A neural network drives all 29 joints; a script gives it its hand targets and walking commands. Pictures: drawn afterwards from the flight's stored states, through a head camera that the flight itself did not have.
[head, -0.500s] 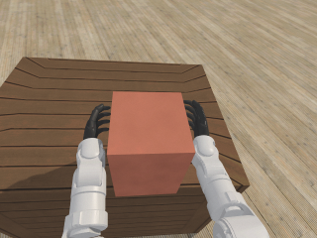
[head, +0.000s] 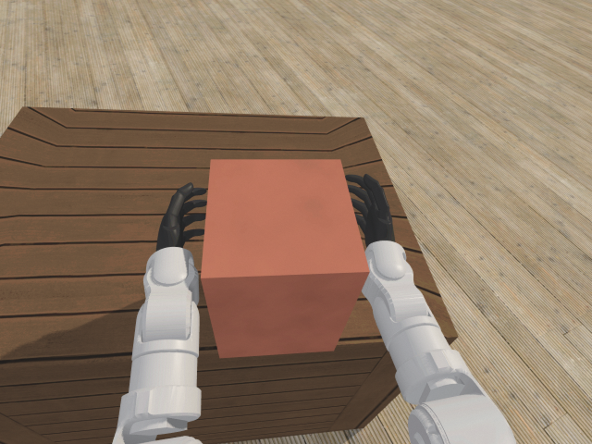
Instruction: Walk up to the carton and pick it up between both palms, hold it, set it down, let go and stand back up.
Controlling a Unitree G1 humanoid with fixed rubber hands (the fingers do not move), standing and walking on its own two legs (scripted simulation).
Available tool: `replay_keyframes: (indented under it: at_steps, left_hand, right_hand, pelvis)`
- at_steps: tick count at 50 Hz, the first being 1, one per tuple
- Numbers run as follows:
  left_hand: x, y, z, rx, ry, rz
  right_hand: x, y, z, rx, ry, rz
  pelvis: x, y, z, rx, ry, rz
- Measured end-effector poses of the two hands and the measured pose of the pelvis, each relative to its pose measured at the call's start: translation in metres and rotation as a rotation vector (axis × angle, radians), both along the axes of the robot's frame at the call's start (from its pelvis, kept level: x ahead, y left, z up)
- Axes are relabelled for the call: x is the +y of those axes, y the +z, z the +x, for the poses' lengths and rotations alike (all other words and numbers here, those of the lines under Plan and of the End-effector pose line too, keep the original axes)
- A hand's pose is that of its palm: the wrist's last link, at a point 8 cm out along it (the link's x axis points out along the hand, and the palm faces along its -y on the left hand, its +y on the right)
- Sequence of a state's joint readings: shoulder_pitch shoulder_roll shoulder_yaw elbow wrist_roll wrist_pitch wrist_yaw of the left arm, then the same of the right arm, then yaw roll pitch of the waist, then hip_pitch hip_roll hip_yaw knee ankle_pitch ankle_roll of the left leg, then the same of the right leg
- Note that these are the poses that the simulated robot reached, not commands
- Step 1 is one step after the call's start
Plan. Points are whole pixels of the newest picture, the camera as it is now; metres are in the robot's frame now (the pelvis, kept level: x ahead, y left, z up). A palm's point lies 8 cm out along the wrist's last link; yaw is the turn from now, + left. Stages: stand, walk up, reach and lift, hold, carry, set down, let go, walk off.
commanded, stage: reach and lift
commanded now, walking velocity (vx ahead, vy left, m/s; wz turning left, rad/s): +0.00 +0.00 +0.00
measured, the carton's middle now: (277, 263) +0.35 +0.02 +0.04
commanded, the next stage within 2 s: hold in 1.88 s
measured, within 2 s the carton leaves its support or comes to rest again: neither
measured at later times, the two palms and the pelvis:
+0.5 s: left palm (169, 209) +0.35 +0.16 +0.15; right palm (388, 207) +0.36 -0.12 +0.16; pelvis +0.00 +0.01 +0.00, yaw +0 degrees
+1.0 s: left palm (161, 178) +0.36 +0.16 +0.19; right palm (395, 179) +0.36 -0.11 +0.20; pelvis -0.01 +0.02 +0.00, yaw +0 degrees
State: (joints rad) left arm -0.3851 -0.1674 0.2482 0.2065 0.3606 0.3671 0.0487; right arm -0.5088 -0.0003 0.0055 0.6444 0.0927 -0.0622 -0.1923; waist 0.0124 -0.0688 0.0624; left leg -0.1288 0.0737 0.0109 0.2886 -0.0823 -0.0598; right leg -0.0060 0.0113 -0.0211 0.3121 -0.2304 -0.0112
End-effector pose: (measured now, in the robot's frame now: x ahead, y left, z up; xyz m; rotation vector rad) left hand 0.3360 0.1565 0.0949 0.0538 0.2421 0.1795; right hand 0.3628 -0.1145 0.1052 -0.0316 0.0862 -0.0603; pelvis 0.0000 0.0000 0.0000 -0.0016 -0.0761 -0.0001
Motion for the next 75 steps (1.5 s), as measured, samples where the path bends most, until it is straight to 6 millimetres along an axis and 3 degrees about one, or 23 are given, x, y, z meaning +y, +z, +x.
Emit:
replay_keyframes:
  at_steps: [45, 75]
  left_hand:
    - [0.004, 0.09, 0.018, -0.056, -0.07, -0.014]
    - [0.002, 0.114, 0.028, -0.059, -0.08, -0.02]
  right_hand:
    - [0.002, 0.09, 0.0, -0.05, -0.066, 0.053]
    - [0.0, 0.12, 0.008, -0.049, -0.069, 0.051]
  pelvis:
    - [0.02, -0.001, -0.013, -0.076, -0.004, -0.002]
    - [0.017, -0.002, -0.007, -0.079, 0.007, -0.005]
